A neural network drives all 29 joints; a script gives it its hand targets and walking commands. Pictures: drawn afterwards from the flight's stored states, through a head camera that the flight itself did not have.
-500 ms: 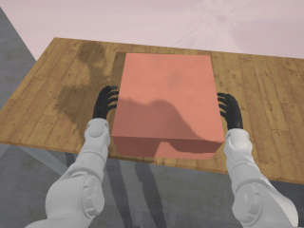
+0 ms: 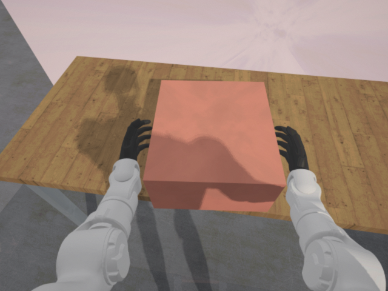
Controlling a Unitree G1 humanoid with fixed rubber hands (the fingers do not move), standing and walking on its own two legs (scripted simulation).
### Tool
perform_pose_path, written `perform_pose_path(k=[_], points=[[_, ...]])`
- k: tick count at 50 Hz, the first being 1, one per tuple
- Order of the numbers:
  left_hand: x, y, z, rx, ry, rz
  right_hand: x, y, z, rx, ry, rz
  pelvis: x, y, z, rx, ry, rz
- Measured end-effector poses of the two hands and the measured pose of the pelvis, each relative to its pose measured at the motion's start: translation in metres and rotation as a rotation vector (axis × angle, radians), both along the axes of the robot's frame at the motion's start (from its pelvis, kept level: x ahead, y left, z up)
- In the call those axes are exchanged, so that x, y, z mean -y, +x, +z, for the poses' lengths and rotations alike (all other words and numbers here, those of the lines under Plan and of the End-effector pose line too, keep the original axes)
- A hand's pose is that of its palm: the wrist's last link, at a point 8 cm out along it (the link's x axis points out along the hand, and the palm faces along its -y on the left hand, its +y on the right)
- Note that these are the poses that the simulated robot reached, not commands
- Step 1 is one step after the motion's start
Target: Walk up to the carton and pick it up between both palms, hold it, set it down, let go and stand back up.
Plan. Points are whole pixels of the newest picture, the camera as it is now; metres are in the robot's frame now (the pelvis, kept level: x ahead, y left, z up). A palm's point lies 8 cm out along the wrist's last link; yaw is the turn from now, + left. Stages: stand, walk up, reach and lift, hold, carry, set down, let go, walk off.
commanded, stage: reach and lift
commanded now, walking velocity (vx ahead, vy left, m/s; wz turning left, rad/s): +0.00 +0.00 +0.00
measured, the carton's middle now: (211, 142) +0.48 -0.01 -0.02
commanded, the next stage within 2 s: none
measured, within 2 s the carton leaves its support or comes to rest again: neither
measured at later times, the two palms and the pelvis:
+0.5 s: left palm (114, 144) +0.38 +0.19 +0.10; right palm (300, 151) +0.38 -0.17 +0.09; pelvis +0.00 +0.01 +0.01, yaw +1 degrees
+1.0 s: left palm (104, 143) +0.36 +0.20 +0.13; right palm (308, 154) +0.35 -0.17 +0.12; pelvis +0.00 +0.01 +0.01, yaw +1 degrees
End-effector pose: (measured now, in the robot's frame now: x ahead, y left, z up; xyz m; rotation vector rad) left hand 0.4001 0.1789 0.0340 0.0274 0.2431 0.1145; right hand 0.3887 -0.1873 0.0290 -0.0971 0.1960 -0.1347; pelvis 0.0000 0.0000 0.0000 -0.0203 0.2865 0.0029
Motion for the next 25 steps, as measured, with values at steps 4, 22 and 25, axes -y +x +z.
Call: perform_pose_path(k=[4, 22, 25], points=[[-0.002, 0.0, 0.008, 0.008, -0.001, 0.001, -0.002, 0.0, 0.007, 0.008, 0.008, 0.0, -0.002, -0.002, 0.0, 0.009, -0.001, 0.002], [-0.014, -0.014, 0.053, 0.032, 0.011, 0.008, -0.014, -0.009, 0.051, 0.028, 0.074, -0.002, -0.012, -0.001, 0.004, 0.162, -0.001, 0.013], [-0.015, -0.015, 0.061, 0.037, 0.007, 0.011, -0.014, -0.011, 0.061, 0.033, 0.084, -0.003, -0.013, -0.002, 0.005, 0.188, 0.001, 0.013]])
